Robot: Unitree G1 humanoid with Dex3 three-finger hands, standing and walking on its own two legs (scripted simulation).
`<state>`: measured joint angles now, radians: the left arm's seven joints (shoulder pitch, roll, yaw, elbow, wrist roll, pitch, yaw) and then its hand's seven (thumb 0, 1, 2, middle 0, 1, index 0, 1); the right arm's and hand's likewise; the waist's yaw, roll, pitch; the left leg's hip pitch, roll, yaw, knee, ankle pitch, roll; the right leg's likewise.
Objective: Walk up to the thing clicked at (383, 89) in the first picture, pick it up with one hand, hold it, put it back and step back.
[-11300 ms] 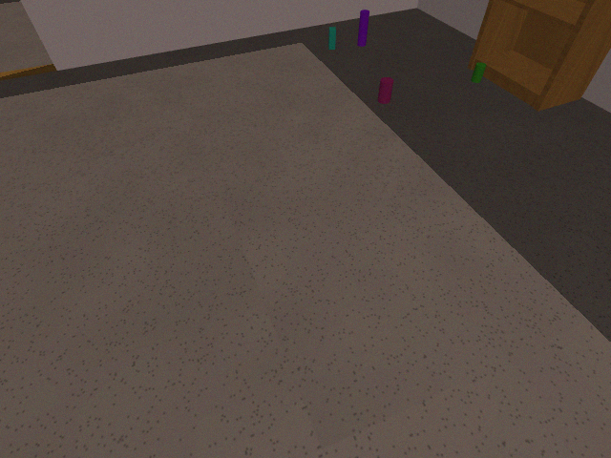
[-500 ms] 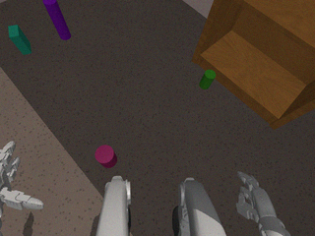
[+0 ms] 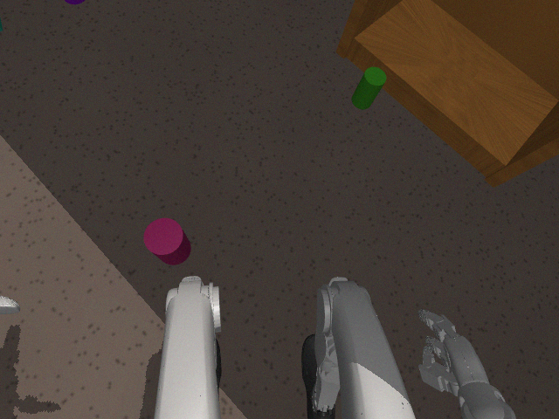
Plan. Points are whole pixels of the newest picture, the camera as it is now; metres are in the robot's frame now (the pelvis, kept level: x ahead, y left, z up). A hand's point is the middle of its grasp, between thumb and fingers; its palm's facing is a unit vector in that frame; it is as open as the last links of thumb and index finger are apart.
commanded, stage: go down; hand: left
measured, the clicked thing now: (169, 243) +0.42 +0.24 -0.40
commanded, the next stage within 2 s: approach in 0.98 s
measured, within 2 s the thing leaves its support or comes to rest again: neither
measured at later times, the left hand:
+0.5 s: hand out of the picture +0.33 +0.40 -0.07, palm faces +0.18 -0.97 -0.14, open 17.2 cm
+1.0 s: hand out of the picture +0.34 +0.41 -0.08, palm faces +0.19 -0.98 -0.11, open 17.5 cm
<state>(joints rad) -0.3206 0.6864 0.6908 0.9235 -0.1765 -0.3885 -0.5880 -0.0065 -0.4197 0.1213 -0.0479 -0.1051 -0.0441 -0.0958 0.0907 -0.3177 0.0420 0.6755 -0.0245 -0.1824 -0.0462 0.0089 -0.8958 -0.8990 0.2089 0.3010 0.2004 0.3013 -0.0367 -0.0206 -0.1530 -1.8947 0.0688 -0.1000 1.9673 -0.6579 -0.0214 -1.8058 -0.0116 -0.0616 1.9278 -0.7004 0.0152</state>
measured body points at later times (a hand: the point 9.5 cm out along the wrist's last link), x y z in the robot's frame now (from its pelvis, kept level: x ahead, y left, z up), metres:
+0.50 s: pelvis -0.01 +0.00 -0.06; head +0.19 +0.06 +0.34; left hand +0.32 +0.46 -0.06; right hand +0.16 -0.27 -0.16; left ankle +0.08 +0.13 -0.44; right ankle +0.07 -0.13 -0.44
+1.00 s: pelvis -0.02 +0.00 -0.08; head +0.19 +0.06 +0.31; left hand +0.33 +0.47 -0.07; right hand +0.15 -0.27 -0.19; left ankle +0.08 +0.13 -0.44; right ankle +0.07 -0.13 -0.44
